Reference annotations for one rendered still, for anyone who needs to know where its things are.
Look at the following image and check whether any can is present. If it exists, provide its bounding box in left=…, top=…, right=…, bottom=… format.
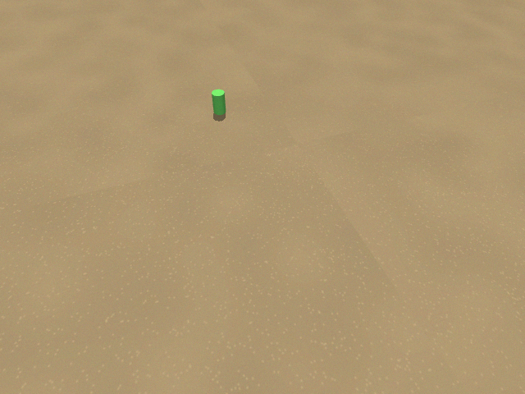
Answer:
left=212, top=89, right=226, bottom=115

